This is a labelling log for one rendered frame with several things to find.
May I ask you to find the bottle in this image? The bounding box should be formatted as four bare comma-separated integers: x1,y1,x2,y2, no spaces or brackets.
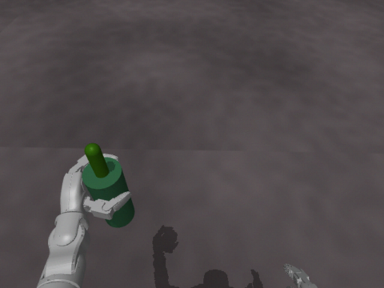
82,143,135,228

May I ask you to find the left robot arm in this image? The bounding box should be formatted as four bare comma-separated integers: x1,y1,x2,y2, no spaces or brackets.
37,211,91,288

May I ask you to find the left robot hand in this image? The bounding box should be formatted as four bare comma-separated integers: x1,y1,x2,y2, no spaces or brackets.
60,154,131,220

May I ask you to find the right robot hand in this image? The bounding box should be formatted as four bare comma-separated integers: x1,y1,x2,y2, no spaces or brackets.
284,263,318,288

